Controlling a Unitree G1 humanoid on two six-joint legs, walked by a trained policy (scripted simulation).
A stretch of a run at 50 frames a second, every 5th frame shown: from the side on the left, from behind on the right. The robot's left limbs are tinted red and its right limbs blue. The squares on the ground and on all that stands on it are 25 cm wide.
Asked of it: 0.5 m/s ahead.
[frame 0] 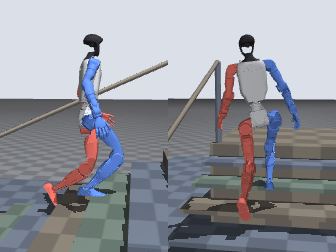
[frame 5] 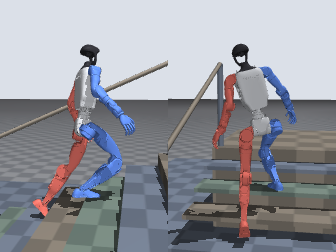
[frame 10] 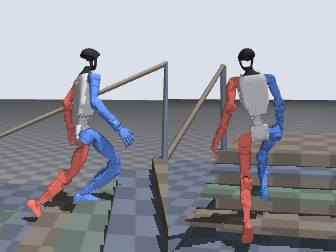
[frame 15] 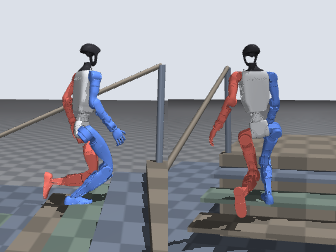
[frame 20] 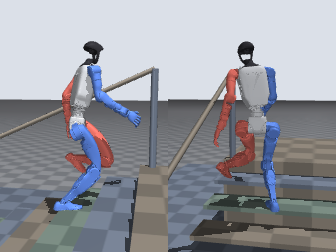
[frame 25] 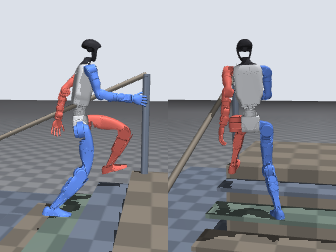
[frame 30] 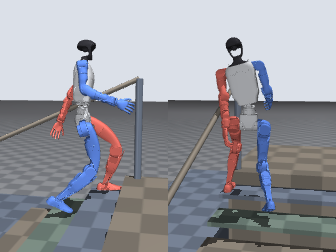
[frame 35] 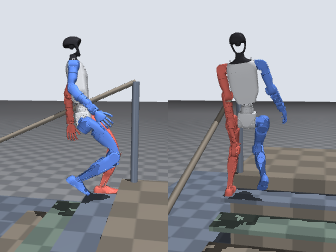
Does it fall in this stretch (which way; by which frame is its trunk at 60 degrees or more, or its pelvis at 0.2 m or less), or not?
no
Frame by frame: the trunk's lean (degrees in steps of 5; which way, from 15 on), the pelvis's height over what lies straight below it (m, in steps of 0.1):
0: 10, 0.7
5: 15 to its left, 0.7
10: 10, 0.6
15: 5, 0.6
20: 15 forward and to its left, 0.7
25: 10, 0.7
30: 15 to its left, 0.8
35: 10, 0.8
